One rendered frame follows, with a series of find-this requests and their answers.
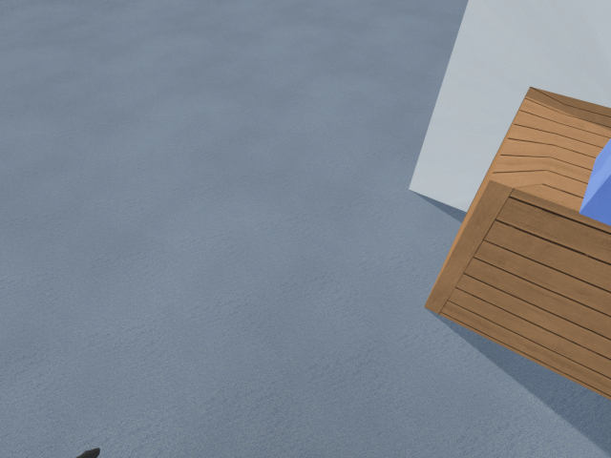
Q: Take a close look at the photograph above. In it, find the pedestal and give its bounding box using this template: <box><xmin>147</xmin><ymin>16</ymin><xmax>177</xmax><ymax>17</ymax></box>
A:
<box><xmin>424</xmin><ymin>87</ymin><xmax>611</xmax><ymax>400</ymax></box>

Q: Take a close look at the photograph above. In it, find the carton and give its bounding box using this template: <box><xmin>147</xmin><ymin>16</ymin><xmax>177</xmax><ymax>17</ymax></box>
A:
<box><xmin>579</xmin><ymin>138</ymin><xmax>611</xmax><ymax>226</ymax></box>

